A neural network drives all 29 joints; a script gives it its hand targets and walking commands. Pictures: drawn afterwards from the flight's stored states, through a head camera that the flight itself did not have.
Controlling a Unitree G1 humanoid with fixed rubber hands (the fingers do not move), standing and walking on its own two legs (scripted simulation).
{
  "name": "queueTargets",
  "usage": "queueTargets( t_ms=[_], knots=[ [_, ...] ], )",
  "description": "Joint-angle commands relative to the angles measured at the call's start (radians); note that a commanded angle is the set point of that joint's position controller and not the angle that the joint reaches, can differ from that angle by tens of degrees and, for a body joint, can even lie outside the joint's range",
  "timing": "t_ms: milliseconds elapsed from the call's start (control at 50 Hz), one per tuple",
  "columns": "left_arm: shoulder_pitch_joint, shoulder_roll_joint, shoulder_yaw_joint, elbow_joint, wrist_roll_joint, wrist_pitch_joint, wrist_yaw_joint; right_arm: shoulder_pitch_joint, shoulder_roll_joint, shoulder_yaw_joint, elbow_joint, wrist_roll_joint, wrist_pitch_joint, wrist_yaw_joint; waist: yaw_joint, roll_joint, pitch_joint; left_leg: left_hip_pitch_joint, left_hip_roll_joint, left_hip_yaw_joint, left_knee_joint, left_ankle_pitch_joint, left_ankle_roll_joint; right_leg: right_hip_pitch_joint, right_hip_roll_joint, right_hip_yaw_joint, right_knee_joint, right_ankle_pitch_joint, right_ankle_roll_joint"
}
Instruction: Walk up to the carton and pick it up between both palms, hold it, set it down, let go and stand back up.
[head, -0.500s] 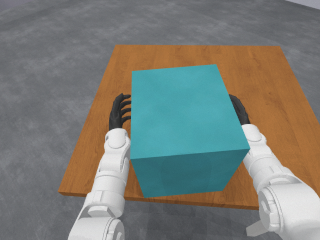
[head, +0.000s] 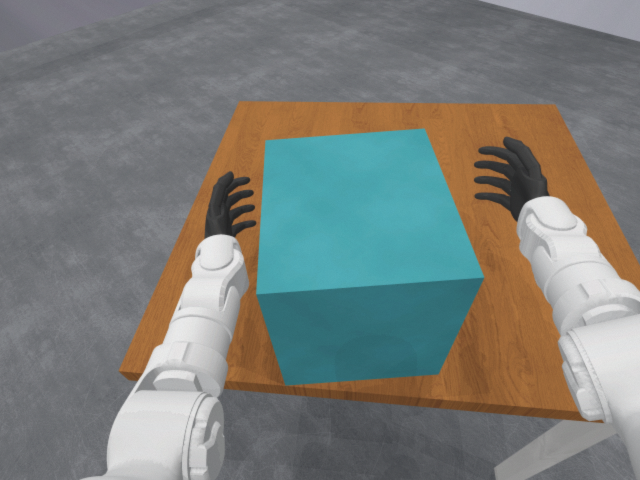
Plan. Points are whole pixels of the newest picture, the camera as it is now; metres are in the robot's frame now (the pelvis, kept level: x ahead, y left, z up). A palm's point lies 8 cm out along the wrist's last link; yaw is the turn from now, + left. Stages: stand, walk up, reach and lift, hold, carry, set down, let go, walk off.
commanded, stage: set down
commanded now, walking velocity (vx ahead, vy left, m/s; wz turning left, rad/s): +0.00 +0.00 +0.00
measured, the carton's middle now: (353, 259) +0.41 +0.04 +0.04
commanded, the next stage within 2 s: none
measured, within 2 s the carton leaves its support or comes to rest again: neither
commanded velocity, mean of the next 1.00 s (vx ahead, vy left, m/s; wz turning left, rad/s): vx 0.00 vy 0.00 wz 0.00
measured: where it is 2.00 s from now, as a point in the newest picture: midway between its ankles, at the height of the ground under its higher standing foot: outside the picture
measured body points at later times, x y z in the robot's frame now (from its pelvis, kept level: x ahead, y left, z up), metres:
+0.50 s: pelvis -0.01 +0.00 +0.01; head +0.02 +0.00 +0.45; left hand +0.40 +0.23 +0.19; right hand +0.48 -0.17 +0.20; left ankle +0.02 +0.17 -0.74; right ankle +0.02 -0.08 -0.74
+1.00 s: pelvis +0.00 +0.01 +0.01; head +0.01 +0.01 +0.46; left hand +0.35 +0.23 +0.16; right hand +0.43 -0.20 +0.17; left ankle +0.02 +0.17 -0.74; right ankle +0.02 -0.08 -0.74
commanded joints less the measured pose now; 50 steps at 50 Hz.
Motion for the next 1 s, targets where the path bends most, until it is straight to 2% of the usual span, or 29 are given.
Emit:
queueTargets(
  t_ms=[0, 60, 80, 120, 160, 200, 260, 320, 360, 380, 400, 420, 460, 480, 520, 540, 560, 580, 640, 660, 680, 720, 760, 800, 820, 840, 920, 940, 980],
  knots=[
    [-0.407, 0.148, -0.01, -0.276, -0.032, 0.036, -0.012, -0.472, -0.203, -0.019, -0.223, 0.037, 0.009, -0.003, -0.008, -0.09, -0.527, 0.144, -0.11, 0.059, -0.015, 0.265, 0.029, 0.418, 0.003, 0.021, -0.005, 0.405, 0.08],
    [-0.466, 0.149, -0.063, -0.396, -0.091, 0.11, 0.004, -0.52, -0.264, -0.068, -0.288, 0.032, 0.054, 0.005, -0.04, -0.062, -0.514, 0.243, -0.105, 0.048, -0.001, 0.271, 0.026, 0.323, 0.019, 0.006, -0.041, 0.279, 0.067],
    [-0.474, 0.173, -0.052, -0.542, -0.117, 0.151, 0.013, -0.525, -0.28, -0.077, -0.442, 0.041, 0.072, 0.0, -0.049, -0.082, -0.597, 0.307, -0.113, 0.053, -0.012, 0.301, 0.01, 0.381, 0.032, -0.003, -0.048, 0.298, 0.069],
    [-0.45, 0.149, -0.084, -0.476, -0.133, 0.219, 0.008, -0.494, -0.281, -0.096, -0.309, 0.02, 0.134, 0.009, -0.066, -0.086, -0.492, 0.283, -0.11, 0.041, -0.019, 0.211, 0.027, 0.281, 0.021, 0.002, -0.061, 0.211, 0.067],
    [-0.453, 0.187, -0.057, -0.335, -0.129, 0.28, -0.004, -0.488, -0.251, -0.069, -0.233, 0.005, 0.197, 0.02, -0.028, -0.118, -0.313, 0.181, -0.113, 0.049, -0.063, 0.039, 0.057, 0.261, -0.012, 0.032, -0.092, 0.036, 0.064],
    [-0.484, 0.198, -0.049, -0.445, -0.124, 0.326, -0.002, -0.519, -0.267, -0.093, -0.292, -0.005, 0.246, 0.022, -0.029, -0.112, -0.371, 0.198, -0.112, 0.054, -0.091, 0.012, 0.061, 0.311, -0.019, 0.047, -0.098, 0.007, 0.065],
    [-0.478, 0.234, 0.0, -0.49, -0.117, 0.417, 0.004, -0.552, -0.274, -0.072, -0.4, 0.028, 0.297, 0.02, -0.015, -0.13, -0.421, 0.22, -0.116, 0.046, -0.101, 0.112, 0.048, 0.387, 0.003, 0.025, -0.093, 0.127, 0.062],
    [-0.396, 0.197, 0.002, -0.368, -0.072, 0.444, -0.009, -0.464, -0.214, -0.047, -0.288, 0.02, 0.316, 0.03, -0.017, -0.087, -0.291, 0.15, -0.115, 0.037, -0.095, 0.085, 0.065, 0.379, -0.019, 0.043, -0.079, 0.094, 0.056],
    [-0.461, 0.242, 0.044, -0.47, -0.076, 0.45, -0.006, -0.514, -0.212, -0.047, -0.355, 0.036, 0.32, 0.038, 0.013, -0.081, -0.381, 0.167, -0.119, 0.046, -0.094, 0.115, 0.052, 0.419, -0.012, 0.038, -0.076, 0.117, 0.06],
    [-0.466, 0.255, 0.024, -0.461, -0.073, 0.465, -0.003, -0.51, -0.246, -0.081, -0.365, 0.028, 0.328, 0.031, -0.028, -0.057, -0.373, 0.165, -0.122, 0.041, -0.099, 0.1, 0.053, 0.42, -0.023, 0.046, -0.08, 0.112, 0.065],
    [-0.529, 0.259, 0.012, -0.643, -0.089, 0.475, 0.008, -0.534, -0.28, -0.105, -0.451, 0.032, 0.326, 0.026, -0.04, -0.012, -0.48, 0.255, -0.129, 0.05, -0.097, 0.177, 0.035, 0.438, -0.005, 0.025, -0.065, 0.196, 0.057],
    [-0.477, 0.25, 0.023, -0.645, -0.098, 0.5, 0.015, -0.519, -0.286, -0.098, -0.459, 0.052, 0.332, 0.022, -0.046, -0.003, -0.478, 0.269, -0.117, 0.035, -0.08, 0.215, 0.03, 0.41, -0.002, 0.018, -0.064, 0.213, 0.056],
    [-0.549, 0.236, 0.0, -0.613, -0.109, 0.523, 0.011, -0.575, -0.261, -0.097, -0.47, 0.053, 0.357, 0.018, -0.04, -0.052, -0.433, 0.229, -0.123, 0.041, -0.075, 0.156, 0.046, 0.389, -0.008, 0.022, -0.067, 0.17, 0.072],
    [-0.479, 0.231, 0.008, -0.641, -0.099, 0.54, 0.013, -0.507, -0.286, -0.102, -0.467, 0.028, 0.364, 0.021, -0.065, -0.042, -0.413, 0.27, -0.123, 0.039, -0.087, 0.17, 0.032, 0.399, 0.001, 0.014, -0.076, 0.177, 0.064],
    [-0.38, 0.226, 0.018, -0.684, -0.079, 0.575, 0.004, -0.447, -0.31, -0.099, -0.485, 0.056, 0.365, 0.008, -0.085, -0.046, -0.436, 0.316, -0.125, 0.035, -0.077, 0.272, 0.019, 0.43, 0.013, 0.004, -0.078, 0.315, 0.069],
    [-0.397, 0.232, 0.023, -0.758, -0.095, 0.584, 0.001, -0.492, -0.307, -0.095, -0.582, 0.073, 0.364, 0.0, -0.051, -0.067, -0.484, 0.308, -0.128, 0.039, -0.071, 0.304, 0.027, 0.451, 0.007, 0.006, -0.062, 0.374, 0.074],
    [-0.397, 0.227, 0.015, -0.745, -0.092, 0.589, -0.003, -0.436, -0.306, -0.089, -0.534, 0.066, 0.371, -0.012, -0.101, -0.08, -0.471, 0.324, -0.124, 0.035, -0.066, 0.318, 0.025, 0.458, 0.007, 0.002, -0.056, 0.418, 0.077],
    [-0.449, 0.243, 0.023, -0.789, -0.088, 0.602, -0.005, -0.498, -0.325, -0.095, -0.604, 0.071, 0.37, -0.012, -0.086, -0.067, -0.502, 0.3, -0.13, 0.027, -0.07, 0.324, 0.023, 0.478, 0.01, 0.006, -0.049, 0.447, 0.079],
    [-0.342, 0.205, 0.032, -0.825, -0.064, 0.638, -0.016, -0.398, -0.34, -0.072, -0.57, 0.078, 0.389, -0.003, -0.102, -0.055, -0.43, 0.35, -0.123, 0.028, -0.082, 0.325, 0.016, 0.482, 0.006, 0.011, -0.069, 0.414, 0.068],
    [-0.503, 0.243, -0.001, -0.754, -0.087, 0.65, -0.014, -0.574, -0.381, -0.108, -0.574, 0.07, 0.402, 0.001, -0.118, -0.043, -0.405, 0.281, -0.116, 0.023, -0.092, 0.252, 0.022, 0.412, 0.009, -0.002, -0.06, 0.33, 0.065],
    [-0.348, 0.164, -0.011, -0.79, -0.071, 0.645, -0.007, -0.404, -0.316, -0.071, -0.542, 0.083, 0.398, 0.013, -0.095, -0.005, -0.374, 0.326, -0.116, 0.009, -0.085, 0.26, 0.021, 0.428, 0.005, 0.003, -0.07, 0.286, 0.05],
    [-0.207, 0.18, 0.017, -0.873, -0.057, 0.653, -0.019, -0.296, -0.344, -0.073, -0.675, 0.104, 0.364, 0.014, -0.082, -0.036, -0.424, 0.424, -0.12, 0.021, -0.081, 0.391, 0.008, 0.457, 0.021, -0.003, -0.09, 0.409, 0.055],
    [-0.109, 0.165, 0.026, -0.929, -0.015, 0.668, -0.034, -0.201, -0.367, -0.053, -0.641, 0.134, 0.347, 0.017, -0.117, -0.026, -0.392, 0.463, -0.13, 0.009, -0.065, 0.485, 0.001, 0.496, 0.031, -0.007, -0.074, 0.534, 0.056],
    [-0.219, 0.19, 0.022, -0.864, -0.017, 0.672, -0.046, -0.282, -0.369, -0.068, -0.632, 0.105, 0.37, 0.022, -0.132, -0.057, -0.298, 0.358, -0.127, 0.016, -0.106, 0.303, 0.022, 0.459, 0.02, 0.001, -0.08, 0.378, 0.061],
    [-0.236, 0.19, 0.034, -0.88, -0.026, 0.662, -0.043, -0.311, -0.343, -0.068, -0.669, 0.098, 0.378, 0.026, -0.092, -0.088, -0.284, 0.337, -0.12, 0.022, -0.115, 0.236, 0.042, 0.442, 0.006, 0.014, -0.095, 0.293, 0.061],
    [-0.085, 0.157, 0.036, -0.903, -0.015, 0.65, -0.035, -0.174, -0.332, -0.048, -0.665, 0.108, 0.37, 0.034, -0.088, -0.078, -0.246, 0.375, -0.114, 0.009, -0.124, 0.251, 0.037, 0.442, 0.011, 0.005, -0.098, 0.277, 0.054],
    [0.021, 0.152, 0.06, -1.021, -0.018, 0.635, -0.036, -0.087, -0.324, -0.08, -0.751, 0.123, 0.333, 0.028, -0.082, -0.064, -0.272, 0.399, -0.129, 0.025, -0.114, 0.32, 0.035, 0.473, 0.003, 0.028, -0.088, 0.385, 0.05],
    [0.006, 0.154, 0.047, -0.974, -0.012, 0.629, -0.05, -0.092, -0.304, -0.082, -0.744, 0.097, 0.324, 0.024, -0.111, -0.072, -0.24, 0.367, -0.135, 0.021, -0.119, 0.279, 0.038, 0.478, -0.008, 0.032, -0.091, 0.371, 0.054],
    [0.032, 0.136, 0.043, -1.04, -0.011, 0.609, -0.04, -0.067, -0.303, -0.094, -0.785, 0.102, 0.312, 0.032, -0.097, -0.044, -0.257, 0.385, -0.128, 0.017, -0.126, 0.235, 0.041, 0.443, -0.01, 0.037, -0.098, 0.302, 0.057]
  ],
)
